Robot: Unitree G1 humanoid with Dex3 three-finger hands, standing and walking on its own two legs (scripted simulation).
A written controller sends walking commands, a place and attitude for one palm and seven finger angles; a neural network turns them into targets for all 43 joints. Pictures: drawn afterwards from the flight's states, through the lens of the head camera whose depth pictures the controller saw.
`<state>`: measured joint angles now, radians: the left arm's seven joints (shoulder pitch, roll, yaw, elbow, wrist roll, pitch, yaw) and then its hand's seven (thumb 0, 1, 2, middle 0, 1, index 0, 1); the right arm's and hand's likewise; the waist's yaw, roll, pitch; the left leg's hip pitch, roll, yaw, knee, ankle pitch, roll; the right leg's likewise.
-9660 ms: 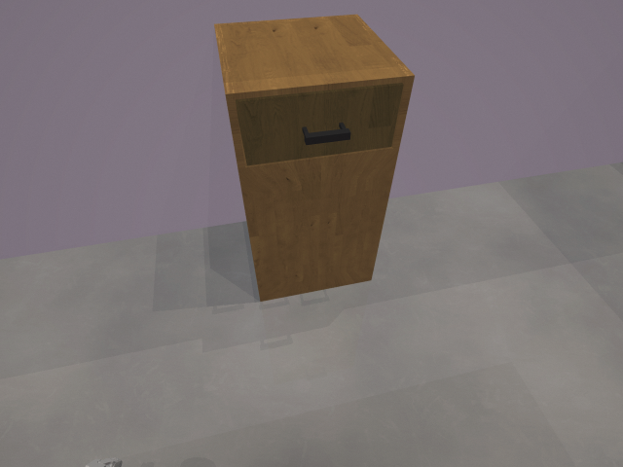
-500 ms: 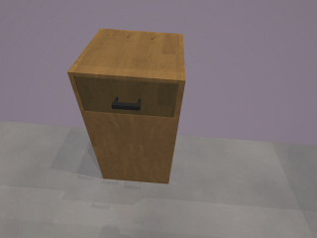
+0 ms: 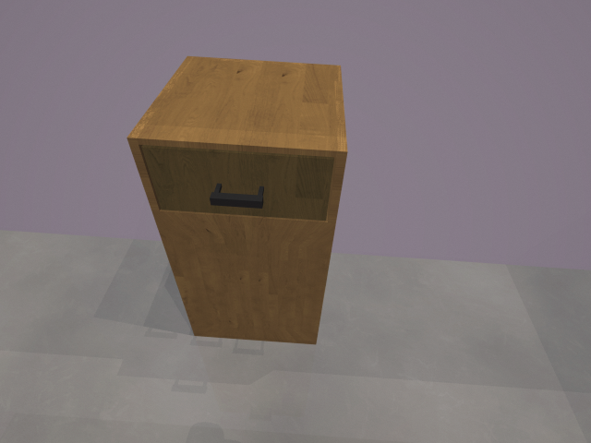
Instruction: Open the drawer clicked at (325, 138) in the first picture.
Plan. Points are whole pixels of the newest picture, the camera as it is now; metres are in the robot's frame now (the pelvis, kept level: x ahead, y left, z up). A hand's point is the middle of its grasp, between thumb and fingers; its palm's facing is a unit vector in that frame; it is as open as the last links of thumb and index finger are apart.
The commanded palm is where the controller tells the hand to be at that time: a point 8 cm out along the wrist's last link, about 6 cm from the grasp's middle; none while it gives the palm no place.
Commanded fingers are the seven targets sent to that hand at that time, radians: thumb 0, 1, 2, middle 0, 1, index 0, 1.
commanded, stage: look again from close up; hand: left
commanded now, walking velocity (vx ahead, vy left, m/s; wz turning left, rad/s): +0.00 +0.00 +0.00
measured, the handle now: (238, 194) +0.62 +0.16 -0.04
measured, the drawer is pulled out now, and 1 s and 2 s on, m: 0.00 0.00 0.00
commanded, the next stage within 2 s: shuffle to correct the standing spot in 0.28 s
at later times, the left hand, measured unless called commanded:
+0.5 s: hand out of the picture -0.02 +0.15 -0.18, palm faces +0.03 -0.99 -0.15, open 7.4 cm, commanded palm none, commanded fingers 0.00 0.90 0.90 -0.20 -0.30 -0.20 -0.30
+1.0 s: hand out of the picture +0.03 +0.13 -0.19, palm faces +0.06 -0.99 -0.10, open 7.4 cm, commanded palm none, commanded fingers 0.00 0.90 0.90 -0.20 -0.30 -0.20 -0.30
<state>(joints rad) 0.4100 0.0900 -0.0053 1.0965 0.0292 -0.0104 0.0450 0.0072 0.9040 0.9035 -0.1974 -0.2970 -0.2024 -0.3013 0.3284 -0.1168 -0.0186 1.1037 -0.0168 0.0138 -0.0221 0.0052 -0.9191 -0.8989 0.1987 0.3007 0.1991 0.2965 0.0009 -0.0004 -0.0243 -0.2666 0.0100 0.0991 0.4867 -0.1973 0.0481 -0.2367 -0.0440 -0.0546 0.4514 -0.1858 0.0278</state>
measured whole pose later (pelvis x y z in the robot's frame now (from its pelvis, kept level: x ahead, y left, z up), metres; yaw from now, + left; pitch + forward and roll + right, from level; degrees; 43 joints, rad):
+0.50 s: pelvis +0.01 +0.00 +0.00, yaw +0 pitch -2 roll -1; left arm 0.39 0.11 0.00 1.10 0.03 -0.01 0.04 0.01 0.90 0.90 -0.20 -0.30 -0.20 -0.30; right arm 0.34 -0.12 -0.02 1.12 -0.02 0.01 -0.02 0.00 -0.91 -0.90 0.20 0.30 0.20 0.30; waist -0.01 0.00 -0.02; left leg -0.24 0.01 0.10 0.47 -0.22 0.05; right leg -0.22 -0.04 -0.05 0.46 -0.23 0.02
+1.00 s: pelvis +0.11 -0.01 -0.01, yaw -2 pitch -1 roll +0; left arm 0.45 0.08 0.02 1.14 0.03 0.01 0.03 0.01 0.90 0.90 -0.20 -0.30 -0.20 -0.30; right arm 0.29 -0.13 -0.02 1.09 -0.02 -0.04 -0.05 0.01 -0.93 -0.90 0.20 0.30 0.20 0.30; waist 0.02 -0.03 0.00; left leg -0.23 0.02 0.16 0.61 -0.36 0.06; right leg -0.24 -0.04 -0.04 0.76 -0.47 0.00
